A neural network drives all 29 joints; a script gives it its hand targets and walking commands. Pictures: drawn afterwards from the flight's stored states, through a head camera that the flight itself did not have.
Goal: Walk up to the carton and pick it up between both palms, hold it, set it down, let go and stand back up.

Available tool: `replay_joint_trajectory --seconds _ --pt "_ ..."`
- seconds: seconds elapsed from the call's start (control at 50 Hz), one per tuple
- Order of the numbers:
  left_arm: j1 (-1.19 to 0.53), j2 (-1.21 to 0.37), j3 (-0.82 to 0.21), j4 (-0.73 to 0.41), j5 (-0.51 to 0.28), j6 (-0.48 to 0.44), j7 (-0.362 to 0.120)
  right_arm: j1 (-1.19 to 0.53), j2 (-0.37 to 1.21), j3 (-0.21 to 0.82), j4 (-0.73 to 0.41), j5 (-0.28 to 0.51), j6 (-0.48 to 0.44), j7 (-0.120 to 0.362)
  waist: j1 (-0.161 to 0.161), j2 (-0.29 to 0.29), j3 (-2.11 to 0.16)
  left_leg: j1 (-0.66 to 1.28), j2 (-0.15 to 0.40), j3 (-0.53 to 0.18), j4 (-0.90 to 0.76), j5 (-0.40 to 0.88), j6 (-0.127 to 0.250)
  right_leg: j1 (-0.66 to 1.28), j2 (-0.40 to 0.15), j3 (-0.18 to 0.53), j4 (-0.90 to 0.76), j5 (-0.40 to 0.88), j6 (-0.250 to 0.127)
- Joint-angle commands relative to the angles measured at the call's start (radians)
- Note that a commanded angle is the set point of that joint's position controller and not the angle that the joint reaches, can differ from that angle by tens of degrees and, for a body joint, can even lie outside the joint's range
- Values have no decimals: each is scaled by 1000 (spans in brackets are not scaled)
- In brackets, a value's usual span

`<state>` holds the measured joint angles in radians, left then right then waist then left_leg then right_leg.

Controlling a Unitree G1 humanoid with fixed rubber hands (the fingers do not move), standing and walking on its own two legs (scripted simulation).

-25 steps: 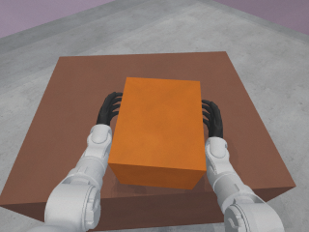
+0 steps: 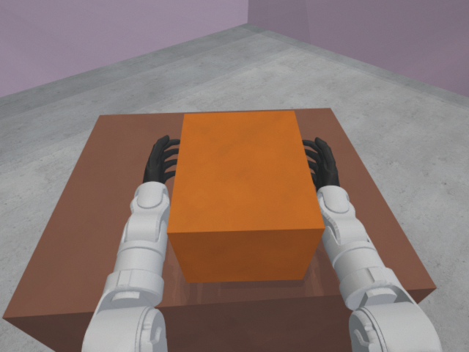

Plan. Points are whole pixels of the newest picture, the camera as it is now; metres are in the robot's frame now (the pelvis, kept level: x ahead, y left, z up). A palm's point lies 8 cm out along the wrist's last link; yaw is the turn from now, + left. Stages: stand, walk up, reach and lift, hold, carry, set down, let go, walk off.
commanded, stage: reach and lift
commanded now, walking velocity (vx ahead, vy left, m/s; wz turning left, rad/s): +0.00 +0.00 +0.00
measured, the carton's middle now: (241, 194) +0.37 -0.03 +0.08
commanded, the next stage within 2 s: hold in 1.54 s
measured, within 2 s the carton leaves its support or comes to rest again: neither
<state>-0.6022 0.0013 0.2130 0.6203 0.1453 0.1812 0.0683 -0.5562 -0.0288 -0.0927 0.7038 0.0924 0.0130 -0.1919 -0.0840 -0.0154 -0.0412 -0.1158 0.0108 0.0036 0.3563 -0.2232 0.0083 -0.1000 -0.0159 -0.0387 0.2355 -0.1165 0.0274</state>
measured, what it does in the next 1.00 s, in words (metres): stands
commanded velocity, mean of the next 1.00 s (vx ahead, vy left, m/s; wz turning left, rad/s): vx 0.00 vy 0.00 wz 0.00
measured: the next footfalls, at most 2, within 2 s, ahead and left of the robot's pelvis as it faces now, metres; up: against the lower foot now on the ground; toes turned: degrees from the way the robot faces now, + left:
none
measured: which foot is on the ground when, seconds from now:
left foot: down 0.00-1.00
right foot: down 0.00-1.00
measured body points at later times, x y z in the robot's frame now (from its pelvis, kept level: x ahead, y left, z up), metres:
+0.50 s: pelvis -0.02 -0.01 +0.00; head -0.04 +0.01 +0.45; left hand +0.37 +0.13 +0.14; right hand +0.36 -0.17 +0.12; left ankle -0.02 +0.11 -0.75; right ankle +0.01 -0.14 -0.75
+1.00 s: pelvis -0.01 -0.01 +0.00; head -0.03 +0.01 +0.45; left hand +0.37 +0.14 +0.15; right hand +0.36 -0.17 +0.14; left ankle -0.02 +0.11 -0.75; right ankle +0.01 -0.14 -0.75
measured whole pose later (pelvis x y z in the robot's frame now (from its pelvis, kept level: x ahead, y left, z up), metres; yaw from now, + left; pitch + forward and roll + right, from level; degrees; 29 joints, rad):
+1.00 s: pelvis -0.01 -0.01 +0.00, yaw +2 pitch -6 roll -1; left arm -0.50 -0.06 0.24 0.16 0.24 0.53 0.04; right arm -0.55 -0.04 -0.03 0.52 0.13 0.20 -0.17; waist -0.10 -0.04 0.04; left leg -0.04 0.01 -0.03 0.35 -0.21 0.00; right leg -0.02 -0.01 -0.07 0.25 -0.13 0.02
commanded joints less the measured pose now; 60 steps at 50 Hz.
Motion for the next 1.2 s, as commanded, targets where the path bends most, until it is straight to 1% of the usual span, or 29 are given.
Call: replay_joint_trajectory --seconds 0.0,0.04,0.1,0.12,0.16,0.18,0.2,0.24,0.3,0.36,0.4,0.42,0.46,0.48,0.5,0.54,0.6,0.64,0.68,0.72,0.78,0.86,0.92,0.94,1.0,1.04,1.12,1.14,1.18 --pt "-631 -695 -411 -184 4 -19 -181 -668 673 373 -230 -17 -28 134 5 34 -383 122 -40 -6 -34 350 -69 171 60 -3 33 266 -3" --pt "-577 -675 -393 -176 27 25 -194 -658 649 347 -225 -19 -25 135 -1 38 -323 119 -45 4 -43 338 -70 189 59 -12 22 261 -3" --pt "-608 -673 -403 -262 14 41 -196 -683 646 372 -266 -9 -33 143 12 22 -368 130 -46 10 -37 382 -71 226 65 -18 34 297 2" --pt "-607 -692 -438 -276 2 50 -193 -714 635 374 -307 -6 -39 144 1 36 -397 149 -45 6 -31 389 -80 214 68 -26 37 301 5" --pt "-614 -699 -465 -293 -18 62 -185 -728 641 389 -342 -9 -34 142 -8 15 -419 144 -49 2 -27 353 -71 206 67 -23 28 269 5" --pt "-556 -700 -465 -295 -6 81 -180 -701 634 409 -347 2 -23 143 4 28 -378 145 -47 -1 -28 365 -71 210 69 -20 33 288 0" --pt "-576 -683 -462 -293 -7 93 -185 -709 621 384 -340 -9 -14 142 -12 16 -356 122 -48 -2 -38 323 -69 197 66 -27 29 254 5" --pt "-557 -695 -464 -338 -7 120 -179 -728 610 402 -376 14 -8 149 19 26 -376 121 -45 1 -48 301 -62 185 70 -29 26 211 -1" --pt "-584 -692 -480 -371 -27 140 -177 -754 623 411 -415 18 4 147 8 12 -401 122 -49 1 -42 287 -55 183 71 -29 27 209 4" --pt "-594 -696 -515 -418 -34 160 -162 -719 605 400 -388 25 26 153 -20 41 -386 149 -44 -10 -41 275 -67 145 72 -35 20 165 -5" --pt "-539 -670 -460 -361 2 195 -167 -707 588 382 -347 16 46 157 -2 30 -306 115 -47 -3 -70 187 -49 134 64 -30 2 82 -5" --pt "-531 -672 -455 -377 6 208 -168 -732 589 378 -371 18 43 159 11 31 -320 105 -44 -3 -72 188 -45 139 66 -33 8 83 -6" --pt "-541 -650 -430 -380 13 220 -176 -724 599 372 -354 19 55 155 6 10 -307 107 -49 7 -72 188 -37 159 62 -29 9 110 4" --pt "-544 -661 -451 -396 -1 225 -178 -760 589 375 -403 24 46 156 1 11 -354 121 -47 5 -64 202 -43 172 65 -37 14 129 4" --pt "-530 -651 -454 -416 4 230 -176 -718 586 389 -373 36 55 154 -4 20 -343 136 -48 2 -55 247 -50 187 67 -34 21 173 4" --pt "-525 -658 -496 -474 -20 232 -174 -738 594 439 -455 61 53 142 -5 8 -414 163 -56 -1 -21 327 -56 224 73 -32 33 270 10" --pt "-524 -643 -474 -453 -12 240 -182 -739 617 446 -459 51 76 135 1 -11 -347 71 -65 -1 -53 216 -29 245 61 -21 39 243 21" --pt "-550 -628 -472 -479 -7 244 -177 -737 611 443 -447 55 82 139 9 19 -366 64 -65 -3 -60 198 -32 245 56 -17 44 223 17" --pt "-514 -612 -435 -444 15 266 -180 -712 600 423 -415 50 96 139 15 5 -306 58 -66 3 -76 157 -27 229 52 -16 30 184 17" --pt "-532 -624 -443 -455 1 274 -185 -752 593 411 -447 50 91 141 8 2 -348 78 -60 3 -72 168 -31 220 58 -27 32 182 17" --pt "-526 -645 -506 -517 -26 269 -179 -723 587 436 -477 72 92 130 -28 30 -383 160 -53 -16 -21 320 -59 215 73 -38 45 285 13" --pt "-490 -619 -481 -520 1 279 -183 -686 594 454 -484 77 115 118 -15 15 -360 128 -66 -11 -26 310 -48 259 70 -29 51 325 21" --pt "-521 -613 -489 -553 -14 289 -193 -688 587 445 -483 81 127 118 -31 12 -340 119 -60 -17 -36 283 -50 247 66 -33 48 291 23" --pt "-522 -614 -495 -568 -13 290 -192 -699 589 455 -504 86 126 119 -20 21 -370 126 -61 -15 -34 301 -51 258 69 -35 53 305 20" --pt "-494 -634 -543 -592 -23 298 -178 -703 570 482 -554 113 125 116 -33 57 -386 185 -56 -27 8 427 -79 242 84 -38 60 358 10" --pt "-485 -618 -516 -587 -9 310 -179 -687 562 478 -535 119 138 116 -20 42 -355 168 -57 -22 -4 406 -74 228 85 -39 50 326 8" --pt "-542 -620 -520 -615 -27 316 -180 -710 564 458 -523 110 144 126 -26 33 -372 167 -54 -22 -18 349 -69 204 81 -41 43 265 9" --pt "-566 -626 -531 -627 -27 313 -176 -714 571 457 -524 112 142 128 -31 58 -392 173 -54 -25 -13 366 -74 206 78 -41 50 276 6" --pt "-524 -624 -518 -565 -24 324 -178 -754 558 456 -554 106 138 125 -22 34 -366 165 -52 -24 -10 342 -64 206 79 -41 42 263 6"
